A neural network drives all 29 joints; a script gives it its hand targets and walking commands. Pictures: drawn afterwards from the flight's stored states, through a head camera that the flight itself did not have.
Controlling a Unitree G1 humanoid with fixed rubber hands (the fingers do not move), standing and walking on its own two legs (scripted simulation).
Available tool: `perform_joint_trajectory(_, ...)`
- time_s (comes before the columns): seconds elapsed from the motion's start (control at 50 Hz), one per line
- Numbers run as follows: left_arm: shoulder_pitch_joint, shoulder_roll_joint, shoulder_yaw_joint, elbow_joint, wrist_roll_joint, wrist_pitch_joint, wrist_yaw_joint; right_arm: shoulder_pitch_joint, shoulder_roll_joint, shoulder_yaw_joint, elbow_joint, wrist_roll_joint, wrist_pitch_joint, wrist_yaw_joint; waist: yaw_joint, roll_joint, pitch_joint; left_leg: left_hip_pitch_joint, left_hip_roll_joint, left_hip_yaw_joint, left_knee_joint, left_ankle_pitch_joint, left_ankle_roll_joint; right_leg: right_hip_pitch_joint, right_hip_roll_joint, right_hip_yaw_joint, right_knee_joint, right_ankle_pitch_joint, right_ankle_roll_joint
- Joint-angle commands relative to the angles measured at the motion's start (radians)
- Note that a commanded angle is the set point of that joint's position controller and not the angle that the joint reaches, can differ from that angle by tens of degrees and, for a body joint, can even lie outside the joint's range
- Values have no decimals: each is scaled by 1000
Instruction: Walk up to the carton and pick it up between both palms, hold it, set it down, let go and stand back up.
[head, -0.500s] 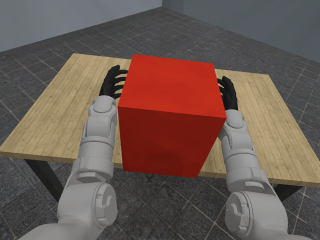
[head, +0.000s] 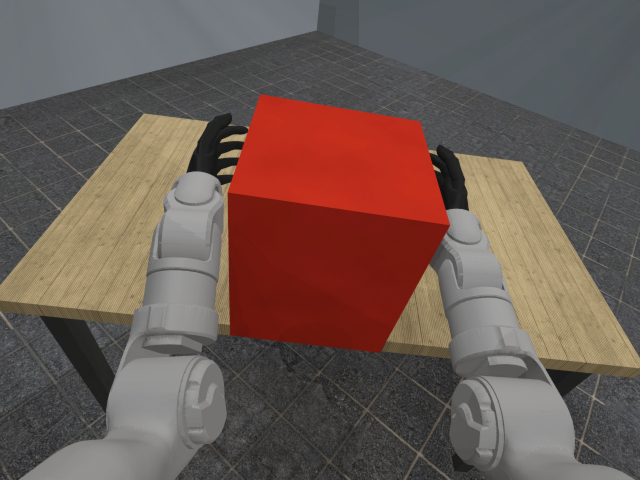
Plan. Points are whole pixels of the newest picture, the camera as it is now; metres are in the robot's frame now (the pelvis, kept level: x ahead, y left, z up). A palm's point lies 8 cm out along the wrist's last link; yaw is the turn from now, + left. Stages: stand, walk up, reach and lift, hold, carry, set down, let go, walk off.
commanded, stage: reach and lift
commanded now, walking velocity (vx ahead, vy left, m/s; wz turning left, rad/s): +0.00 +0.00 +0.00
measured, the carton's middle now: (323, 230) +0.40 -0.02 +0.13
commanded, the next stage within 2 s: hold in 1.70 s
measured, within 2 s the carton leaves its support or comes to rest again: neither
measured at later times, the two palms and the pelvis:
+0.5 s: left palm (192, 163) +0.39 +0.14 +0.23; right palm (455, 195) +0.37 -0.16 +0.22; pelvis +0.00 +0.01 +0.00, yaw -1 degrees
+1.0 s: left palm (177, 139) +0.38 +0.15 +0.26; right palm (461, 163) +0.37 -0.15 +0.26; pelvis -0.01 +0.01 +0.00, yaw -1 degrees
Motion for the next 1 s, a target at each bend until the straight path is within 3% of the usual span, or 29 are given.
perform_joint_trajectory(0.0, -564, -346, -270, -115, -106, -20, -136, -683, 323, 252, -242, 70, -31, 101, 18, 66, -384, 25, -53, 60, -48, 62, 15, 225, 20, -3, 13, 199, 81)
perform_joint_trajectory(0.04, -540, -343, -272, -122, -89, 5, -135, -657, 305, 269, -221, 96, -14, 97, 32, 81, -356, 52, -52, 63, -48, 97, 7, 218, 22, -3, 13, 216, 73)
perform_joint_trajectory(0.1, -491, -346, -273, -173, -86, 35, -147, -607, 272, 255, -241, 116, 9, 79, 4, 96, -368, 82, -54, 52, -35, 138, -4, 217, 28, 2, 1, 251, 75)
perform_joint_trajectory(0.14, -480, -359, -288, -215, -98, 48, -150, -595, 289, 286, -285, 134, 19, 64, -4, 67, -397, 125, -52, 45, -22, 216, -4, 238, 31, 5, 2, 338, 78)
perform_joint_trajectory(0.18, -472, -341, -281, -219, -81, 74, -157, -558, 254, 260, -235, 137, 54, 57, -23, 103, -330, 131, -58, 47, -31, 198, -21, 242, 29, 3, -13, 330, 72)
perform_joint_trajectory(0.2, -455, -354, -314, -276, -86, 82, -157, -550, 257, 286, -276, 155, 54, 49, -37, 93, -350, 144, -57, 45, -17, 246, -23, 241, 35, 2, -6, 365, 69)
perform_joint_trajectory(0.22, -475, -345, -307, -263, -93, 94, -160, -557, 252, 289, -278, 166, 63, 46, -27, 89, -333, 150, -60, 47, -21, 232, -21, 246, 28, -2, -14, 347, 70)
perform_joint_trajectory(0.26, -443, -341, -341, -330, -101, 120, -161, -524, 221, 308, -301, 202, 79, 31, -44, 113, -322, 172, -56, 45, -12, 285, -32, 229, 35, 8, -17, 377, 62)
perform_joint_trajectory(0.32, -449, -353, -353, -351, -98, 150, -159, -538, 206, 313, -309, 230, 107, 25, -54, 133, -292, 191, -47, 44, -4, 282, -49, 201, 40, -1, -27, 323, 48)
perform_joint_trajectory(0.34, -449, -355, -387, -417, -115, 155, -148, -547, 190, 318, -357, 237, 107, 19, -49, 148, -316, 186, -47, 45, -1, 288, -66, 202, 49, -4, -31, 300, 41)
perform_joint_trajectory(0.38, -462, -362, -393, -384, -128, 164, -134, -550, 187, 333, -355, 257, 113, 19, -47, 137, -311, 210, -43, 52, -5, 267, -63, 198, 39, -11, -37, 275, 47)
perform_joint_trajectory(0.42, -511, -387, -433, -461, -153, 163, -124, -611, 213, 351, -407, 260, 116, 19, -55, 137, -368, 205, -47, 48, -4, 251, -51, 164, 52, -11, -31, 244, 45)
perform_joint_trajectory(0.46, -502, -374, -378, -384, -129, 188, -125, -619, 206, 340, -377, 256, 140, 24, -31, 120, -300, 183, -39, 54, -15, 188, -41, 170, 37, -2, -42, 200, 40)
perform_joint_trajectory(0.52, -503, -357, -360, -411, -115, 218, -129, -652, 206, 354, -402, 279, 158, 17, -5, 98, -295, 136, -44, 61, -34, 170, -28, 205, 40, -7, -40, 202, 51)
perform_joint_trajectory(0.58, -482, -357, -317, -349, -107, 252, -128, -643, 202, 365, -374, 309, 180, 15, 14, 49, -260, 143, -47, 72, -53, 100, -15, 209, 31, -1, -42, 159, 62)
perform_joint_trajectory(0.64, -489, -373, -321, -382, -114, 250, -139, -658, 209, 343, -387, 315, 184, 10, 5, 69, -290, 149, -50, 66, -45, 130, -20, 197, 40, 3, -39, 174, 57)
perform_joint_trajectory(0.66, -521, -387, -358, -433, -140, 250, -139, -676, 219, 365, -426, 323, 183, 6, -13, 75, -356, 184, -50, 72, -38, 144, -19, 188, 42, 3, -40, 178, 57)
perform_joint_trajectory(0.68, -552, -380, -354, -408, -140, 253, -139, -685, 209, 341, -401, 311, 190, 7, -15, 98, -327, 177, -51, 73, -34, 116, -25, 168, 41, -5, -41, 139, 54)
perform_joint_trajectory(0.74, -537, -361, -335, -357, -119, 271, -134, -644, 190, 345, -320, 327, 214, 11, -3, 95, -265, 154, -41, 90, -55, 39, -30, 139, 30, -3, -54, 48, 51)
perform_joint_trajectory(0.8, -584, -360, -345, -355, -133, 280, -138, -707, 187, 315, -320, 315, 220, 6, -26, 129, -225, 89, -47, 90, -59, -8, -28, 118, 30, 0, -46, 18, 52)
perform_joint_trajectory(0.84, -626, -369, -334, -331, -145, 281, -143, -757, 203, 286, -314, 302, 227, 6, -29, 105, -240, 42, -48, 80, -66, -97, -15, 95, 34, -1, -48, -54, 53)
perform_joint_trajectory(0.86, -627, -384, -334, -316, -154, 280, -145, -767, 208, 269, -310, 292, 228, 5, -42, 98, -250, 62, -44, 85, -67, -103, -14, 97, 35, -2, -44, -62, 53)
perform_joint_trajectory(0.92, -640, -368, -320, -296, -144, 271, -154, -777, 208, 270, -303, 286, 234, -2, -29, 111, -275, 49, -47, 81, -50, -40, -17, 97, 28, 6, -40, -9, 50)
perform_joint_trajectory(0.94, -634, -356, -315, -294, -142, 269, -159, -747, 196, 260, -274, 286, 243, -6, -43, 121, -300, 77, -46, 77, -48, -15, -18, 119, 29, 8, -40, 22, 51)
perform_joint_trajectory(0.98, -649, -340, -284, -241, -132, 266, -174, -761, 185, 245, -240, 280, 258, -5, -35, 125, -280, 53, -48, 74, -57, -65, -21, 120, 32, -6, -45, -31, 48)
